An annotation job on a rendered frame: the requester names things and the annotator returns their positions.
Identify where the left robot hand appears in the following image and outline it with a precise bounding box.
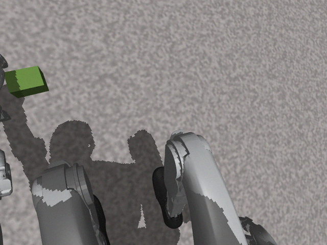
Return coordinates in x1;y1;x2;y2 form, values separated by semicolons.
0;54;11;121

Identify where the small box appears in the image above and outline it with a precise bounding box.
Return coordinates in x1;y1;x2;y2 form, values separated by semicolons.
5;66;49;98

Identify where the right robot foot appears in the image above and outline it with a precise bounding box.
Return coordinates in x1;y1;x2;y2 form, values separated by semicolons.
152;167;183;229

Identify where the left robot arm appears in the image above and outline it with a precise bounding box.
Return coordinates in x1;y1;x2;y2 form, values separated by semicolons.
0;107;13;245

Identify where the right robot hand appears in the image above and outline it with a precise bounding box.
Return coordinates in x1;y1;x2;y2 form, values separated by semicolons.
239;216;277;245

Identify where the left robot foot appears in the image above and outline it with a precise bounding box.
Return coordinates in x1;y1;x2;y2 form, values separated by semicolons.
93;194;110;245

